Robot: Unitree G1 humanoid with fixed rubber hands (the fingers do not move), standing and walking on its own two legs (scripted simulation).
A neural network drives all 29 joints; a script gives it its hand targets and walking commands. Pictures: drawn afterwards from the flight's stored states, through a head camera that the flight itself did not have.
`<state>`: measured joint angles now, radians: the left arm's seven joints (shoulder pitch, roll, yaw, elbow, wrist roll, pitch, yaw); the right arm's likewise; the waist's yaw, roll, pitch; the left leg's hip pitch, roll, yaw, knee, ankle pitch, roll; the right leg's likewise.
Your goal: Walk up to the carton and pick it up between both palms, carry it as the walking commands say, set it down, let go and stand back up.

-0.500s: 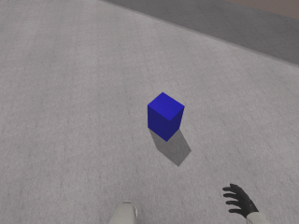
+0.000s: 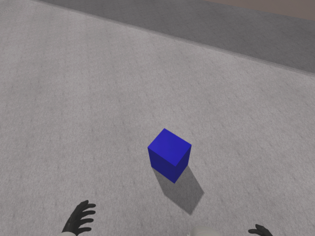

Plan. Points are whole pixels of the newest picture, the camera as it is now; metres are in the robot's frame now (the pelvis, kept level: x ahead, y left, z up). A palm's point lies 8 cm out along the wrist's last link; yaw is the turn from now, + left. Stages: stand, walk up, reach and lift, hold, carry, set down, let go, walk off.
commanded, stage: walk up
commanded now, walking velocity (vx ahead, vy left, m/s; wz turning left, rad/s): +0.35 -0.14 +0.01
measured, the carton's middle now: (169, 156) +0.58 -0.06 -0.62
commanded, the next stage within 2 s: none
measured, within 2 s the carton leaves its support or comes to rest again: neither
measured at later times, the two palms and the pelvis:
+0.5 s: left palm (74, 189) +0.28 +0.27 -0.11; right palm (246, 178) +0.25 -0.25 -0.09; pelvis +0.16 +0.01 +0.00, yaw -1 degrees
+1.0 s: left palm (77, 182) +0.30 +0.26 -0.12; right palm (233, 164) +0.30 -0.23 -0.10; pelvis +0.19 +0.02 +0.00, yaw +1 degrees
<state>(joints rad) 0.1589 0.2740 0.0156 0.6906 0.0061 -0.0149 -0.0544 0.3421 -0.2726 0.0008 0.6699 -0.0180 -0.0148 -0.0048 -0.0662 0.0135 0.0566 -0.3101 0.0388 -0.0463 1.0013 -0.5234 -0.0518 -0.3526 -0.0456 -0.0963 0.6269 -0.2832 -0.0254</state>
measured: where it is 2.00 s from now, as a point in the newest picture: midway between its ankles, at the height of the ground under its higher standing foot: outside the picture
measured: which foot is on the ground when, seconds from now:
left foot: up 0.00-0.26, down 0.28-0.58, up 0.60-0.80, down 0.82-1.00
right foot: down 0.00-0.28, up 0.30-0.54, down 0.56-1.00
